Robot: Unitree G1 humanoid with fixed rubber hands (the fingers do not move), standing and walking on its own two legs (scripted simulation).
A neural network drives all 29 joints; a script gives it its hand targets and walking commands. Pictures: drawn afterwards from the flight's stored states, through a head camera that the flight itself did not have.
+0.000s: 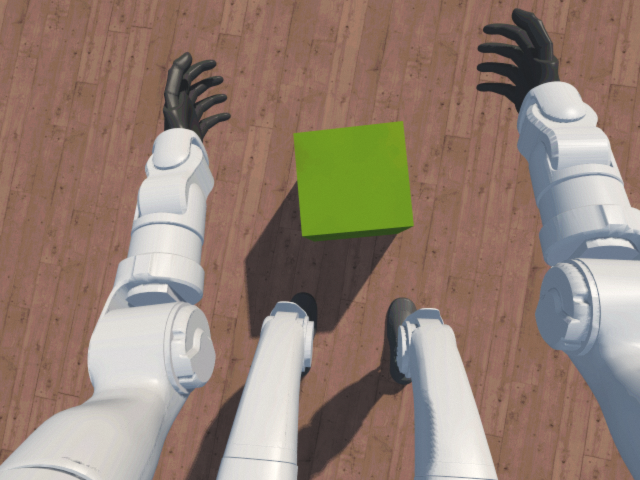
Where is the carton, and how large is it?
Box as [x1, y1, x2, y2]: [293, 121, 413, 241]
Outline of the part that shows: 402,121 293,133 302,236 314,241 397,233 413,225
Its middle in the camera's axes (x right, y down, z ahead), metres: +0.07 -0.10 +0.85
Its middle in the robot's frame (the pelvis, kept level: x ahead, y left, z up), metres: +0.48 +0.02 -0.51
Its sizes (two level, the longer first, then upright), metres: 0.210 0.200 0.250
